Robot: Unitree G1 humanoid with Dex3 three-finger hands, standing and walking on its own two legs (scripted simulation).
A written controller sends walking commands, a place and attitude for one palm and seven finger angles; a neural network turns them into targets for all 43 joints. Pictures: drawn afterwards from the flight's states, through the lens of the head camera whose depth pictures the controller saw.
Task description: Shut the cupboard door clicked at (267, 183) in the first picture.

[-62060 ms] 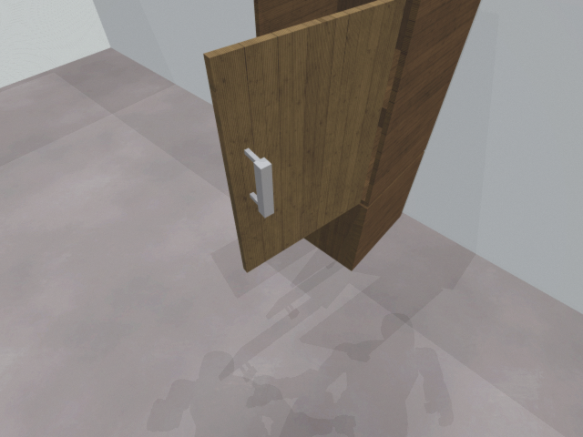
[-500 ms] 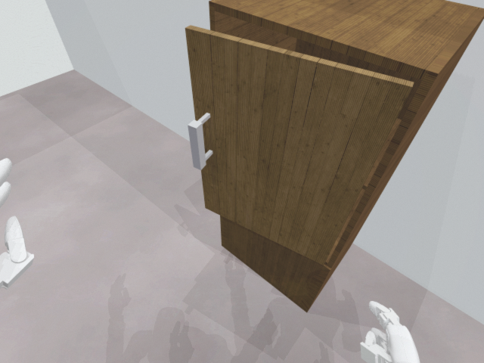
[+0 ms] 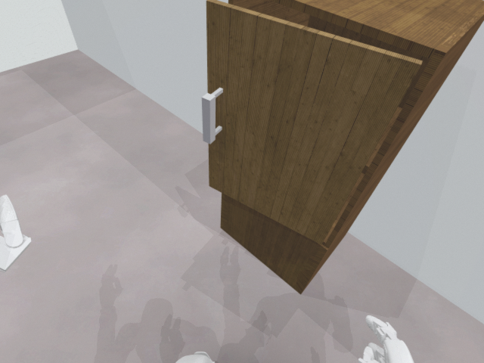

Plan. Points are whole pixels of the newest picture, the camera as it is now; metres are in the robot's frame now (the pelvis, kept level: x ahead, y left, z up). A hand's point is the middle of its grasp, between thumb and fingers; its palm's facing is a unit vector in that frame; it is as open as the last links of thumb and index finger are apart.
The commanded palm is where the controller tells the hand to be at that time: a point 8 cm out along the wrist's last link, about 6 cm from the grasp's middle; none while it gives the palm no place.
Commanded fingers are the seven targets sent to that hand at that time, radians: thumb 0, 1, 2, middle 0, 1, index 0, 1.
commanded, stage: step back with the hand held close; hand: left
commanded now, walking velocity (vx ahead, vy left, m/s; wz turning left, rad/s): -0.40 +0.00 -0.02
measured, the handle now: (213, 115) +0.69 +0.11 +0.01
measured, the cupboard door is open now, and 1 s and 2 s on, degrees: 11 11 11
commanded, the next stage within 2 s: stop stepping back and stand still in 0.34 s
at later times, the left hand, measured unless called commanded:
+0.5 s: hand out of the picture +0.10 +0.24 +0.19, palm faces +0.34 -0.82 -0.47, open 7.5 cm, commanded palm +0.06 +0.28 +0.20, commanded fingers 0.00 0.90 0.90 -0.20 -0.30 -0.20 -0.30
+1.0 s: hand out of the picture +0.05 +0.28 +0.19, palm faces +0.40 -0.79 -0.46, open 7.5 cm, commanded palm +0.01 +0.31 +0.20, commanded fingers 0.00 0.90 0.90 -0.20 -0.30 -0.20 -0.30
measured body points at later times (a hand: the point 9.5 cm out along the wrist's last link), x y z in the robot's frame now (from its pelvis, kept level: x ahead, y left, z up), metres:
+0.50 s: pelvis -0.09 -0.01 +0.01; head -0.10 +0.03 +0.46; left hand +0.08 +0.28 +0.22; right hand +0.07 -0.25 -0.06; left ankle +0.05 +0.07 -0.69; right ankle -0.16 -0.14 -0.72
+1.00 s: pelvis -0.14 +0.02 +0.02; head -0.17 +0.03 +0.47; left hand +0.02 +0.32 +0.21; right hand -0.01 -0.21 -0.07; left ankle -0.04 +0.10 -0.71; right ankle -0.18 -0.08 -0.72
